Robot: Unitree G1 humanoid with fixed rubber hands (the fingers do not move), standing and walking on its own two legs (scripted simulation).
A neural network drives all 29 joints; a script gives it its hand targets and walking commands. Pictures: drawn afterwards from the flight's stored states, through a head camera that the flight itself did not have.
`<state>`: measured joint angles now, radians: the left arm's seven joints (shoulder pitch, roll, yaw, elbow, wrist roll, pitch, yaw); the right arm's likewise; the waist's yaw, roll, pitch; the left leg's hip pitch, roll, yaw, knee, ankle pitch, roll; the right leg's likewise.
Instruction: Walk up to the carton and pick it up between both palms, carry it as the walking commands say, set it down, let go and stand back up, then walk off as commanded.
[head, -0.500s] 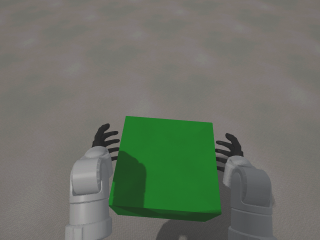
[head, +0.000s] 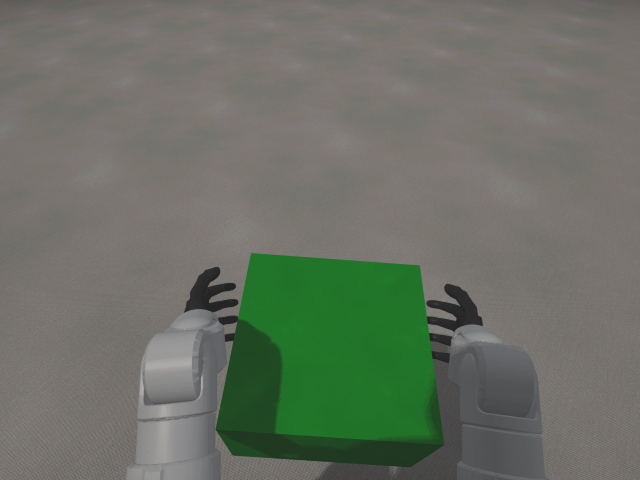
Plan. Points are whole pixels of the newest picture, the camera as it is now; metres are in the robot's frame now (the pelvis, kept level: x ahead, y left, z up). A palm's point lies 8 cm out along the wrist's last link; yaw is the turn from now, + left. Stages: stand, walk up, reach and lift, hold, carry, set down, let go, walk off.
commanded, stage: carry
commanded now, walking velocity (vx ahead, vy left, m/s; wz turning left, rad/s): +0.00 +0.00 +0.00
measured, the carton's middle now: (328, 357) +0.30 +0.01 +0.00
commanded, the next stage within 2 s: none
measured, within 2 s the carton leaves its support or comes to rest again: neither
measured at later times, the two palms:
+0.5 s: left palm (176, 380) +0.20 +0.16 +0.12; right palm (490, 400) +0.20 -0.15 +0.10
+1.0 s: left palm (104, 343) +0.25 +0.25 +0.11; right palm (378, 311) +0.31 -0.05 +0.09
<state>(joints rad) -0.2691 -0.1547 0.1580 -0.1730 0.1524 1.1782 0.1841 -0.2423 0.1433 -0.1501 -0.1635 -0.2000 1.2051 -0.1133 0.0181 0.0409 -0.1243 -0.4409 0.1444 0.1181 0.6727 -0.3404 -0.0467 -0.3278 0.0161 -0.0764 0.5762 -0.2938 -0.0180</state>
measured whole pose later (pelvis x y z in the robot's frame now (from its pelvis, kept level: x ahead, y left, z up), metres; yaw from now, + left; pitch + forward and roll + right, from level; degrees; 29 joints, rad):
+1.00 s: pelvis +0.01 +0.04 +0.01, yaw +12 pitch +2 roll +1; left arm -0.28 -0.16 0.20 -0.19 0.16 1.20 0.19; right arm -0.26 0.16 -0.13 -0.15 -0.19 1.22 -0.15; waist 0.00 -0.02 -0.11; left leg -0.29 0.04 0.21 0.47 -0.21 0.03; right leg -0.23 -0.14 -0.17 0.57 -0.35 0.05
